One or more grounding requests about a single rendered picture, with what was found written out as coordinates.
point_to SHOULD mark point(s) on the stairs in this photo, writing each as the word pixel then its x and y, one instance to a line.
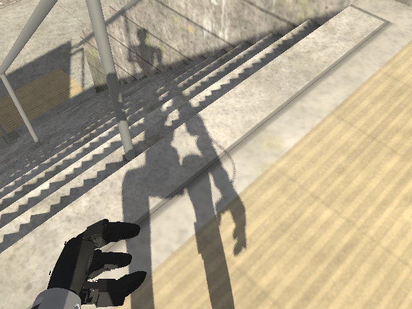
pixel 82 146

